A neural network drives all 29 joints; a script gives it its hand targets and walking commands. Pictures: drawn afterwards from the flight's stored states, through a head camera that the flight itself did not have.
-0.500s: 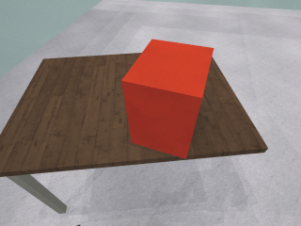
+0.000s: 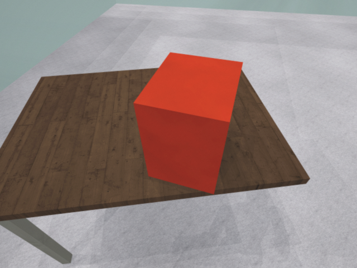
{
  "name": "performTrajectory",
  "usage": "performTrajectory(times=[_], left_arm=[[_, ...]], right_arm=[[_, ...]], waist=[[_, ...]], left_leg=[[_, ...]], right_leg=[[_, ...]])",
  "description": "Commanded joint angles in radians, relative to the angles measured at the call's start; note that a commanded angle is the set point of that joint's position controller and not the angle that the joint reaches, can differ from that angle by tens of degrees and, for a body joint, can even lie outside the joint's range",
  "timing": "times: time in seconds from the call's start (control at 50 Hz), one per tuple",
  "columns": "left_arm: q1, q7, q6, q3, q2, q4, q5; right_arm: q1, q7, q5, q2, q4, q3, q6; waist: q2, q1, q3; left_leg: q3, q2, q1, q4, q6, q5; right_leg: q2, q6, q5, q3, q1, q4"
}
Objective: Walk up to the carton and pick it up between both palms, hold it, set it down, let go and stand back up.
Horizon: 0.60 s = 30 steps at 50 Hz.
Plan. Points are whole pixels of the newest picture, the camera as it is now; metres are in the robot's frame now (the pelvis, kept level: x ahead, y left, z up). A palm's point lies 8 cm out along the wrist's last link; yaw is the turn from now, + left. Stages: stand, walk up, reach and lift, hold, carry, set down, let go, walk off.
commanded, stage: walk up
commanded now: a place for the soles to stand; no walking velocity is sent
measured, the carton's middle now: (192, 123) +0.52 -0.01 +0.02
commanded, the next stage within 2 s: none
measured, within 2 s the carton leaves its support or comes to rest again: neither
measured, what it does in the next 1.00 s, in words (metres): walks ahead: right foot, then left foot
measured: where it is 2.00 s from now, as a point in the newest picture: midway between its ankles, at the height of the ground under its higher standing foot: outside the picture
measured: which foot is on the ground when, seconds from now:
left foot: down 0.00-0.16, up 0.18-0.52, down 0.54-1.00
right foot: up 0.00-0.14, down 0.16-1.00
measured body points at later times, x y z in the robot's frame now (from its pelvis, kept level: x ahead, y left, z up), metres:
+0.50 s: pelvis +0.08 -0.08 +0.00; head +0.11 -0.09 +0.45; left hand +0.10 +0.17 -0.13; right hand +0.18 -0.33 -0.13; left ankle +0.12 +0.05 -0.72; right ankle +0.08 -0.18 -0.73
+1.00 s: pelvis +0.09 -0.06 +0.00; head +0.11 -0.05 +0.45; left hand +0.17 +0.22 -0.11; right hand +0.21 -0.30 -0.12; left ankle +0.12 +0.04 -0.73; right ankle +0.08 -0.18 -0.73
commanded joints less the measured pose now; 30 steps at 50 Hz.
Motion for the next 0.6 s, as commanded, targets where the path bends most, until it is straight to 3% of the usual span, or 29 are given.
performTrajectory(times=[0.0,0.04,0.06,0.08,0.1,0.12,0.14,0.16,0.18,0.2,0.22,0.26,0.28,0.32,0.36,0.42,0.46,0.5,0.52,0.54,0.56,0.58], left_arm=[[-0.039,-0.003,-0.039,0.050,0.085,-0.149,0.002],[0.034,-0.014,-0.051,0.054,0.065,-0.133,-0.012],[0.075,-0.017,-0.054,0.060,0.061,-0.120,-0.015],[0.161,-0.012,-0.063,0.068,0.062,-0.087,-0.019],[0.221,0.001,-0.066,0.080,0.087,-0.052,-0.014],[0.265,0.019,-0.067,0.091,0.122,-0.029,-0.006],[0.297,0.041,-0.067,0.102,0.198,-0.043,0.010],[0.187,0.062,-0.060,0.097,0.261,-0.090,0.011],[0.154,0.078,-0.050,0.111,0.299,-0.082,-0.011],[0.128,0.083,-0.051,0.097,0.267,-0.075,-0.021],[0.109,0.089,-0.058,0.074,0.218,-0.074,-0.020],[0.045,0.093,-0.068,0.049,0.167,-0.090,-0.009],[0.037,0.093,-0.075,0.042,0.152,-0.089,-0.005],[0.034,0.093,-0.084,0.031,0.138,-0.090,-0.004],[0.032,0.092,-0.084,0.025,0.135,-0.099,-0.016],[0.073,0.094,-0.068,0.032,0.164,-0.116,-0.023],[0.066,0.095,-0.056,0.028,0.175,-0.134,-0.030],[0.062,0.089,-0.054,0.019,0.180,-0.147,-0.038],[0.082,0.083,-0.058,0.002,0.144,-0.157,-0.053],[0.136,0.085,-0.059,-0.010,0.096,-0.172,-0.059],[0.145,0.094,-0.049,-0.020,0.065,-0.154,-0.056],[0.098,0.098,-0.046,-0.012,0.071,-0.155,-0.044]], right_arm=[[0.071,-0.024,-0.008,-0.239,-0.015,-0.085,-0.030],[-0.036,-0.016,-0.002,-0.238,-0.032,-0.088,-0.032],[-0.086,-0.013,-0.001,-0.229,-0.038,-0.085,-0.028],[-0.140,-0.006,0.007,-0.209,-0.045,-0.074,-0.022],[-0.141,-0.001,0.008,-0.165,-0.050,-0.060,-0.015],[-0.089,0.009,0.016,-0.099,-0.047,-0.037,-0.005],[-0.060,0.019,0.027,-0.012,-0.075,-0.006,0.003],[-0.026,0.010,0.036,-0.045,-0.095,-0.020,0.020],[0.000,0.006,0.034,-0.112,-0.089,-0.039,0.035],[-0.002,0.005,0.025,-0.130,-0.076,-0.042,0.037],[0.009,0.006,0.025,-0.125,-0.055,-0.039,0.034],[0.084,0.010,0.031,-0.106,-0.006,-0.032,0.024],[0.102,0.015,0.027,-0.102,-0.004,-0.031,0.020],[0.072,0.018,0.022,-0.086,-0.015,-0.025,0.023],[0.022,0.015,0.030,-0.069,-0.031,-0.015,0.028],[-0.075,0.010,0.026,-0.074,-0.060,-0.016,0.036],[-0.095,0.009,0.027,-0.084,-0.070,-0.021,0.035],[-0.085,0.010,0.027,-0.126,-0.072,-0.030,0.023],[-0.077,0.008,0.024,-0.160,-0.072,-0.036,0.014],[-0.088,0.011,0.037,-0.201,-0.066,-0.048,0.017],[-0.126,0.015,0.073,-0.201,-0.048,-0.048,0.025],[-0.181,0.019,0.084,-0.167,-0.054,-0.033,0.026]], waist=[[0.135,-0.026,0.096],[0.198,0.017,0.052],[0.200,0.050,0.047],[0.168,0.093,0.028],[0.084,0.117,0.018],[-0.059,0.122,-0.008],[-0.286,0.142,0.008],[-0.202,0.097,0.085],[-0.157,0.071,0.136],[-0.133,0.055,0.188],[-0.086,0.035,0.211],[-0.059,-0.006,0.142],[-0.059,-0.010,0.106],[-0.069,-0.014,0.081],[-0.105,-0.011,0.049],[-0.138,0.024,0.018],[-0.113,0.012,0.001],[-0.043,-0.016,-0.035],[0.033,-0.010,-0.103],[0.107,0.010,-0.144],[0.142,0.009,-0.146],[0.147,0.020,-0.108]], left_leg=[[-0.376,0.311,0.115,-0.351,0.209,-0.329],[-0.212,0.207,0.004,-0.309,0.152,-0.273],[-0.134,0.158,-0.090,-0.265,0.125,-0.259],[-0.061,0.096,-0.193,-0.168,0.102,-0.297],[-0.004,0.035,-0.271,-0.030,0.072,-0.321],[0.064,-0.035,-0.317,0.159,0.044,-0.369],[0.062,-0.105,-0.405,0.412,-0.004,-0.443],[-0.090,-0.080,-0.384,0.511,-0.024,-0.393],[-0.135,-0.052,-0.372,0.585,-0.024,-0.349],[-0.150,-0.033,-0.409,0.618,-0.027,-0.272],[-0.165,-0.014,-0.394,0.593,-0.033,-0.202],[-0.177,-0.004,-0.265,0.489,-0.038,-0.137],[-0.159,-0.016,-0.206,0.466,-0.041,-0.120],[-0.147,-0.024,-0.151,0.375,-0.050,-0.094],[-0.120,-0.037,-0.108,0.266,-0.053,-0.058],[-0.068,-0.072,-0.084,0.190,-0.046,-0.019],[-0.058,-0.081,-0.031,0.066,-0.025,0.054],[-0.129,-0.041,0.089,-0.082,0.020,0.310],[-0.242,0.051,0.192,-0.056,0.058,0.496],[-0.341,0.133,0.219,-0.029,0.158,0.597],[-0.343,0.161,0.089,-0.061,0.228,0.498],[-0.326,0.125,-0.002,-0.090,0.201,0.394]], right_leg=[[-0.109,0.033,0.018,0.086,-0.269,0.029],[-0.084,0.027,0.115,0.040,-0.072,-0.064],[-0.063,0.019,0.196,0.005,0.056,-0.122],[-0.020,0.021,0.310,-0.057,0.209,-0.187],[0.023,0.024,0.335,-0.089,0.311,-0.204],[0.018,0.024,0.253,-0.065,0.352,-0.252],[-0.191,-0.039,0.010,0.266,0.290,-0.446],[-0.362,-0.144,-0.281,0.559,0.086,-0.604],[-0.413,-0.220,-0.355,0.632,0.015,-0.658],[-0.396,-0.226,-0.278,0.601,0.015,-0.643],[-0.364,-0.201,-0.084,0.491,0.004,-0.595],[-0.323,-0.147,0.234,0.317,-0.003,-0.530],[-0.301,-0.150,0.346,0.266,-0.011,-0.511],[-0.289,-0.159,0.547,0.198,0.004,-0.459],[-0.259,-0.142,0.773,0.126,0.048,-0.390],[-0.259,-0.124,0.937,0.120,0.110,-0.312],[-0.257,-0.100,0.896,0.119,0.106,-0.269],[-0.236,-0.051,0.757,0.104,0.048,-0.213],[-0.185,-0.019,0.615,0.052,-0.008,-0.151],[-0.101,0.019,0.393,0.002,-0.027,-0.076],[-0.053,0.024,0.182,-0.012,0.074,-0.111],[-0.052,0.017,0.131,0.004,0.117,-0.182]])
